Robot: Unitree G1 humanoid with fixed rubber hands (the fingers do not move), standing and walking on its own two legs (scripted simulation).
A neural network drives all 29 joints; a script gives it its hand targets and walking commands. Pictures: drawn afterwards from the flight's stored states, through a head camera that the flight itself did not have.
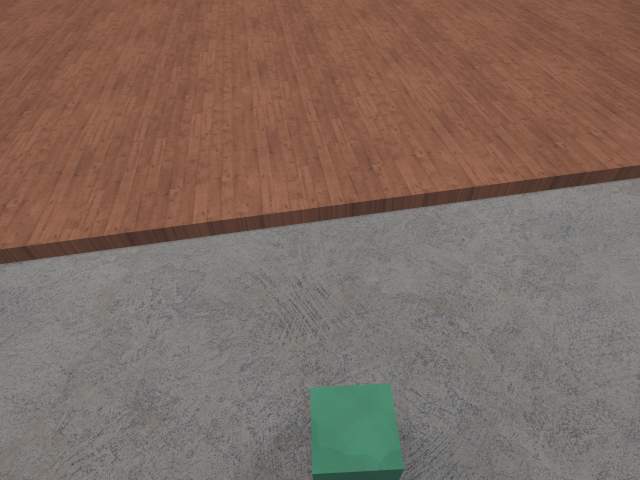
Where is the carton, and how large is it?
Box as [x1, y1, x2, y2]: [310, 383, 403, 479]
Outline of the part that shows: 389,383 310,387 313,479 399,478 403,470 403,463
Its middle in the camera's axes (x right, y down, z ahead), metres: +0.08 +0.53 +1.04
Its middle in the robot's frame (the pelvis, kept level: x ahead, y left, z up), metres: +0.38 -0.04 -0.65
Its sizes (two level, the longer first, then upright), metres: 0.210 0.200 0.250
